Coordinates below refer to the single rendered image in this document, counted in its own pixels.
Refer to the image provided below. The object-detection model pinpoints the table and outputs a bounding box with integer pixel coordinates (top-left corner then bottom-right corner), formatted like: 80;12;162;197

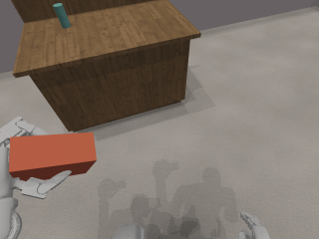
11;0;201;132

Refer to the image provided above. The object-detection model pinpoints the left robot thigh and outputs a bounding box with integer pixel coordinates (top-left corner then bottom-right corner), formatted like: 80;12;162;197
112;223;146;239

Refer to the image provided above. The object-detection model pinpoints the robot left forearm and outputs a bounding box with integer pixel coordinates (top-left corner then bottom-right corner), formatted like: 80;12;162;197
0;197;22;239

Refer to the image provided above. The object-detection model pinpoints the left robot hand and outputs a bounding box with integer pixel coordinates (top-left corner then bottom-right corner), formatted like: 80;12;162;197
0;117;72;199

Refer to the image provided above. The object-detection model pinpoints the right robot hand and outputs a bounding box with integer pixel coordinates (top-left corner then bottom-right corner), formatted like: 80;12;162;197
236;211;271;239

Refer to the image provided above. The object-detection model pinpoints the sponge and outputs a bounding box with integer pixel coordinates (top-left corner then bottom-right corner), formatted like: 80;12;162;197
9;132;97;181

